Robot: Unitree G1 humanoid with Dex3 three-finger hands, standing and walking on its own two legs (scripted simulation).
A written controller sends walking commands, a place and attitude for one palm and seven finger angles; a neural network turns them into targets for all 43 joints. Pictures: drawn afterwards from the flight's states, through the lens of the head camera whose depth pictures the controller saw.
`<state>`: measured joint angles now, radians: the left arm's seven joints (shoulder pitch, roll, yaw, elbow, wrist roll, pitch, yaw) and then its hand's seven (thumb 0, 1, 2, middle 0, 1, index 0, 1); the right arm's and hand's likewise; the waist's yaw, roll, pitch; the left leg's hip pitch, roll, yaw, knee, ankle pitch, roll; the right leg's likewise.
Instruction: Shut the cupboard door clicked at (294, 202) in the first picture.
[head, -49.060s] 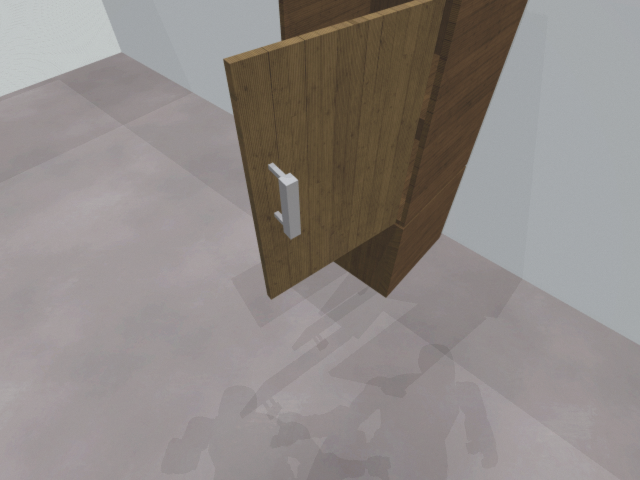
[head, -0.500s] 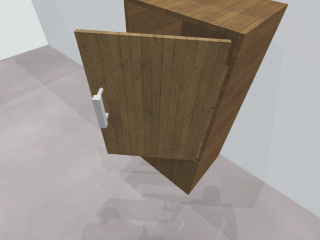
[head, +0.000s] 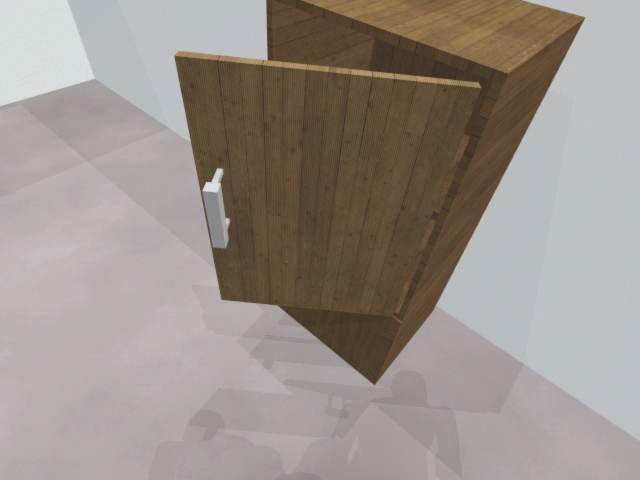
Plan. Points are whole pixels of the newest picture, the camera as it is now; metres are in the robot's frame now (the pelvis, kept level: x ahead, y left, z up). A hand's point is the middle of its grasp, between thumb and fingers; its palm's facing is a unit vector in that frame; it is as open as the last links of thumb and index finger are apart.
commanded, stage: come to a stop and stand still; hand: left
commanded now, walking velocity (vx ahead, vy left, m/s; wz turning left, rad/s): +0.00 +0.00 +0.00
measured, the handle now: (219, 208) +0.55 +0.21 -0.01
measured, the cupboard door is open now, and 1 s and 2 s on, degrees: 37 37 37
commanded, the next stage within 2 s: look again from close up in 0.42 s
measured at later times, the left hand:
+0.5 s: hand out of the picture -0.04 +0.19 -0.18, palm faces +0.04 -0.98 -0.18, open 7.4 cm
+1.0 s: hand out of the picture -0.02 +0.17 -0.18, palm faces +0.03 -0.99 -0.15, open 7.4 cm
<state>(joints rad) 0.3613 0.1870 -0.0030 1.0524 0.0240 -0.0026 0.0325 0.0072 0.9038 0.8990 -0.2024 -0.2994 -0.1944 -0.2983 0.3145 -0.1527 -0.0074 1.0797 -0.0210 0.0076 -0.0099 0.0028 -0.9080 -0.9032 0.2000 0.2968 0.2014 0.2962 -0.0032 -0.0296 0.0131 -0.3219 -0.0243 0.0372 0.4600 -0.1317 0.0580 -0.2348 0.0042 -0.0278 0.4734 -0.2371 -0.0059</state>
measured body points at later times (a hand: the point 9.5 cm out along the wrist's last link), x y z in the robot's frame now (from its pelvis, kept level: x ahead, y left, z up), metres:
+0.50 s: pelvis +0.00 +0.01 +0.00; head -0.01 +0.03 +0.45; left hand -0.04 +0.24 -0.16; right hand +0.03 -0.22 -0.14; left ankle +0.09 +0.08 -0.73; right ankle +0.03 -0.13 -0.73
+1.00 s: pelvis -0.01 +0.00 +0.00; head -0.02 +0.03 +0.45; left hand -0.02 +0.22 -0.17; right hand -0.01 -0.23 -0.15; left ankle +0.09 +0.08 -0.73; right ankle +0.03 -0.13 -0.73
